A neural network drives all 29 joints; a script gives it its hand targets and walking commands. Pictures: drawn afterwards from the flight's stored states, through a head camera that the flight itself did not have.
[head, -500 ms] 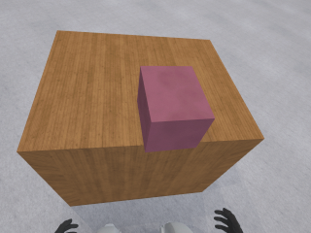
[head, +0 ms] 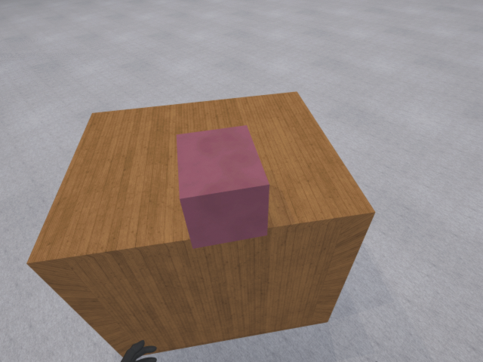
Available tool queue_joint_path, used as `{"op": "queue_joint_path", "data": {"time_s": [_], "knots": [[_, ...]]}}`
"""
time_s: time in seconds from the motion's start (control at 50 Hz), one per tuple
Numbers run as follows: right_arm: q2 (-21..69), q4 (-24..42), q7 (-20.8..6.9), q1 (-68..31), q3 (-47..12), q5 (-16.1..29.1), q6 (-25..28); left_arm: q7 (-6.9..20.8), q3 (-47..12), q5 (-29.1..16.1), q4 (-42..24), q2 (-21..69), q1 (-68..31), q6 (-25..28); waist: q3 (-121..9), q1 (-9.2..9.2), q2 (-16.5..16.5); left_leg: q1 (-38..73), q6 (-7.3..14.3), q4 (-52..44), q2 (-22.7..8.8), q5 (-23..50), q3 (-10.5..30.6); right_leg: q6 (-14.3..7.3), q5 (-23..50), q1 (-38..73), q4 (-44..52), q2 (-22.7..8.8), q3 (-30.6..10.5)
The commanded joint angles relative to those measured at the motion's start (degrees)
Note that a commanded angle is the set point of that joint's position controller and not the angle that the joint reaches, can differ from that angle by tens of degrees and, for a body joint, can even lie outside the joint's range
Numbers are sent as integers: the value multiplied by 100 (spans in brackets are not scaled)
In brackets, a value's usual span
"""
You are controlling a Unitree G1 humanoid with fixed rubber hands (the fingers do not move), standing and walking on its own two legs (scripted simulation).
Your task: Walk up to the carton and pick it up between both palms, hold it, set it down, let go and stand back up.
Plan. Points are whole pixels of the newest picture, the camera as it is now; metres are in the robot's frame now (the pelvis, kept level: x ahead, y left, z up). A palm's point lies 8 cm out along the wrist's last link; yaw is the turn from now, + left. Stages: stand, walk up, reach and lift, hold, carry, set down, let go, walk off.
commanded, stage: walk up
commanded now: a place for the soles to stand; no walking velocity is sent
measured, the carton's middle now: (221, 184) +0.52 +0.04 +0.01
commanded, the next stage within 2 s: none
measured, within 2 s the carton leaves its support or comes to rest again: neither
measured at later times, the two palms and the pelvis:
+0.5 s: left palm out of the picture +0.05 +0.26 -0.12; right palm out of the picture +0.17 -0.14 -0.08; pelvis +0.00 +0.03 +0.00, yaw +6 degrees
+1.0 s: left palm out of the picture +0.13 +0.23 -0.08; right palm out of the picture +0.13 -0.18 -0.10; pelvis +0.03 +0.02 +0.02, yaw +3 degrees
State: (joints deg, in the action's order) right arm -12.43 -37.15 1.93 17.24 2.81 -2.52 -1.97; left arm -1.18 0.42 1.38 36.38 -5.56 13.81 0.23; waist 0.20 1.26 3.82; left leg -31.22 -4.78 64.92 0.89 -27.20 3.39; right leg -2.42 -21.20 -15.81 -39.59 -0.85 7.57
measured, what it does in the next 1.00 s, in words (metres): steps on the spot: left foot, then right foot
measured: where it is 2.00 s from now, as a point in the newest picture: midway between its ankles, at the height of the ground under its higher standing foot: outside the picture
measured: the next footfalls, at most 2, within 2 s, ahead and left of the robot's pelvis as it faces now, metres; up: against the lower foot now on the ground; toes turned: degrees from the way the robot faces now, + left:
left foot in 0.30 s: +0.08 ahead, +0.13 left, +0.00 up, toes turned +8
right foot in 0.64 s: +0.08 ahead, -0.08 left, +0.00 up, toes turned +1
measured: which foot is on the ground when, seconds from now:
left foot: up 0.00-0.28, down 0.30-1.00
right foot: down 0.00-0.34, up 0.36-0.62, down 0.64-1.00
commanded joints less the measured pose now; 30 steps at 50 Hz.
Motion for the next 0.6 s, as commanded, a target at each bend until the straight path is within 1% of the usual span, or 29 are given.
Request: {"op": "queue_joint_path", "data": {"time_s": [0.0,0.02,0.04,0.06,0.08,0.1,0.12,0.14,0.16,0.18,0.2,0.22,0.24,0.26,0.28,0.3,0.32,0.34,0.36,0.38,0.4,0.42,0.44,0.46,0.48,0.52,0.54,0.56,0.58], "knots": [[-282,510,-52,-406,61,-94,49,-103,224,39,-668,-654,-72,331,391,-319,-1102,-1005,-12,154,-20,69,345,-805,120,467,2402,-2015,-2285],[-242,554,-74,-475,53,-88,25,-135,229,64,-651,-660,-6,361,500,-354,-1207,-1155,-8,-1,-29,-18,334,-845,90,641,2412,-2079,-2350],[-237,527,-108,-477,51,-122,2,-165,239,95,-644,-678,99,388,442,-373,-1066,-1235,27,-93,-39,29,328,-916,26,794,2462,-2182,-2335],[-228,552,-145,-479,44,-131,-6,-193,271,123,-651,-728,223,409,378,-394,-1044,-1194,60,-98,-43,24,324,-961,-257,863,2542,-2213,-2336],[-136,573,-178,-554,10,-113,-2,-206,275,122,-625,-725,247,413,424,-426,-998,-1235,77,-255,-67,-51,264,-979,-348,974,2569,-2194,-2157],[-88,641,-199,-583,-30,-91,-1,-223,283,140,-670,-776,237,425,468,-373,-1041,-1249,86,-512,-117,-6,246,-971,-398,1014,2587,-2216,-2110],[-55,647,-230,-664,-41,-102,24,-220,281,144,-601,-780,332,432,402,-456,-1060,-1151,141,-727,-126,-4,134,-956,-160,1051,2551,-2160,-1936],[35,663,-249,-730,-73,-85,42,-222,298,160,-603,-834,319,431,332,-435,-1129,-919,155,-1129,-187,-28,49,-908,82,1087,2487,-2064,-1680],[80,703,-262,-772,-84,-74,78,-211,301,160,-586,-815,392,426,324,-462,-1112,-739,209,-1376,-209,-55,-104,-902,501,998,2409,-2099,-1573],[172,762,-278,-825,-119,-50,121,-198,321,166,-556,-947,363,431,241,-474,-1154,-350,276,-1837,-293,-109,-192,-843,870,921,2295,-2069,-1313],[265,763,-289,-782,-129,-21,150,-179,317,150,-561,-1028,296,410,178,-427,-1211,68,336,-2168,-256,-132,-349,-821,1048,732,2165,-2017,-1090],[374,759,-299,-711,-152,-2,176,-148,314,144,-525,-1057,259,368,118,-336,-1287,489,414,-2714,-214,48,-445,-726,1311,628,1962,-1882,-931],[473,662,-289,-405,-161,-24,227,-113,312,102,-529,-1094,197,316,-11,-199,-1205,1136,514,-3359,-124,703,-661,-586,1690,366,1585,-1748,-620],[419,544,-274,-7,-115,-64,287,-57,289,46,-440,-1087,218,249,-122,-5,-961,2032,581,-3994,-88,1618,-655,-403,1757,-171,1121,-1544,-400],[172,498,-220,311,-23,-125,354,14,206,7,-384,-869,304,217,-283,135,-412,2754,602,-3974,-302,2285,-228,-173,1414,-647,445,-1286,-136],[-190,470,-159,502,120,-127,402,86,75,-24,-415,-585,422,213,-650,190,544,3267,787,-3982,-1038,2353,866,173,340,-1180,-383,-905,198],[-407,569,-78,309,212,-48,431,105,39,-11,-528,-564,330,151,-552,136,677,2754,1480,-4609,-1956,1729,2460,433,-1095,-1413,-827,-354,122],[-354,586,-25,119,206,5,415,83,107,80,-550,-756,46,53,-395,166,326,2017,1953,-4765,-1967,1130,2465,388,-1862,-1013,-1144,-342,-278],[-236,668,-9,-56,153,28,415,77,117,106,-638,-686,-45,5,-119,130,328,1847,1994,-4919,-1906,883,2371,365,-1968,-1218,-1290,-314,-434],[-118,732,25,-16,109,15,408,94,106,107,-562,-676,30,-22,-79,156,228,2028,1895,-4929,-1792,718,1970,368,-1924,-1460,-1375,-358,-504],[-132,787,74,-87,113,23,410,105,102,80,-416,-648,251,-52,-29,105,366,2216,1798,-4904,-1771,765,1872,398,-1650,-1687,-1493,-378,-640],[-72,743,109,-133,80,4,427,108,100,75,-332,-627,413,-56,-115,44,346,2376,1774,-4789,-1856,1304,1868,406,-1399,-1712,-1565,-391,-770],[-111,703,111,-272,75,-8,429,90,93,73,-345,-597,458,-48,-252,-29,463,2323,1835,-4649,-1800,1890,1737,435,-1348,-1547,-1510,-350,-790],[-73,680,87,-316,80,-3,432,70,92,77,-336,-556,479,-46,-292,-37,360,2260,1872,-4622,-1794,2123,1637,457,-1235,-1445,-1537,-317,-794],[6,684,63,-397,53,7,441,45,108,100,-306,-551,431,-34,-320,-34,389,2059,1802,-4603,-1658,2203,1380,455,-1092,-1224,-1497,-298,-798],[-49,748,24,-661,48,9,411,49,95,97,-335,-481,453,-24,-381,-114,331,1728,1715,-4588,-1504,1809,1036,479,-766,-825,-1048,-221,-663],[-60,719,-5,-756,37,41,384,58,103,88,-332,-498,514,-23,-374,-185,437,1424,1650,-4560,-1375,1563,825,465,-574,-503,-842,-189,-575],[-100,697,-42,-900,33,57,348,53,127,82,-315,-435,610,-6,-233,-288,469,1058,1560,-4500,-1311,1258,639,417,-300,-147,-330,-163,-528],[-150,680,-90,-1061,38,87,297,49,141,85,-310,-422,838,30,-217,-463,464,664,1427,-4452,-1203,794,486,336,412,373,258,-122,-437]]}}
